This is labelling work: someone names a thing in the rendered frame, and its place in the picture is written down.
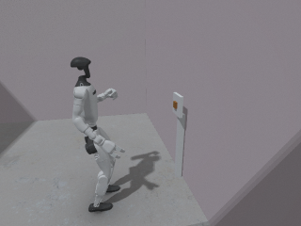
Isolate button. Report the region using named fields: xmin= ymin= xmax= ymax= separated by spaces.
xmin=173 ymin=101 xmax=178 ymax=109

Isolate panel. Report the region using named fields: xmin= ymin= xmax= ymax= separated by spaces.
xmin=172 ymin=92 xmax=185 ymax=178

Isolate robot right hand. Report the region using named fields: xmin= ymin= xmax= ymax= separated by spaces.
xmin=102 ymin=140 xmax=125 ymax=159

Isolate robot left foot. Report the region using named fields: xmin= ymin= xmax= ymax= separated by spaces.
xmin=106 ymin=185 xmax=120 ymax=193

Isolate robot left forearm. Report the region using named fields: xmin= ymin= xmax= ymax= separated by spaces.
xmin=97 ymin=93 xmax=106 ymax=103

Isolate robot right forearm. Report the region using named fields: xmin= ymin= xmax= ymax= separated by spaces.
xmin=73 ymin=118 xmax=105 ymax=146

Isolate left robot shin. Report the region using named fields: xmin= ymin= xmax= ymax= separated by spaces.
xmin=110 ymin=159 xmax=116 ymax=177

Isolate robot left hand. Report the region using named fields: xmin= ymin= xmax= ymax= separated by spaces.
xmin=104 ymin=88 xmax=118 ymax=101

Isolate robot right upper arm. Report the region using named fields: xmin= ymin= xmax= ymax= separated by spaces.
xmin=71 ymin=87 xmax=87 ymax=125

